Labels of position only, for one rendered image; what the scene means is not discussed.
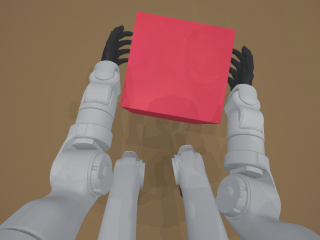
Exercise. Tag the carton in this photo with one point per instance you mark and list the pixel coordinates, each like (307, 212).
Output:
(177, 69)

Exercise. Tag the robot left hand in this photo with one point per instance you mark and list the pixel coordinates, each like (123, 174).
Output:
(111, 52)

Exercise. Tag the right robot forearm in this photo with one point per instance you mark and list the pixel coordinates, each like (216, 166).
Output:
(245, 136)

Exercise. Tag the left robot forearm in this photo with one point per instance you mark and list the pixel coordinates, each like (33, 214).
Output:
(92, 129)

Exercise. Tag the left robot shin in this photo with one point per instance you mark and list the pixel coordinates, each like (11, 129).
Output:
(126, 154)

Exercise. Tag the left robot upper arm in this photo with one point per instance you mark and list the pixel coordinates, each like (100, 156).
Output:
(78, 178)

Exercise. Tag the right robot thigh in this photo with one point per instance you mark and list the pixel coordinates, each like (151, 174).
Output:
(203, 219)

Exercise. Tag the robot right hand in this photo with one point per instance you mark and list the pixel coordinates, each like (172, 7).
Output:
(245, 68)

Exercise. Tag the right robot upper arm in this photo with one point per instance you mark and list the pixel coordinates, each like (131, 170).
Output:
(252, 208)

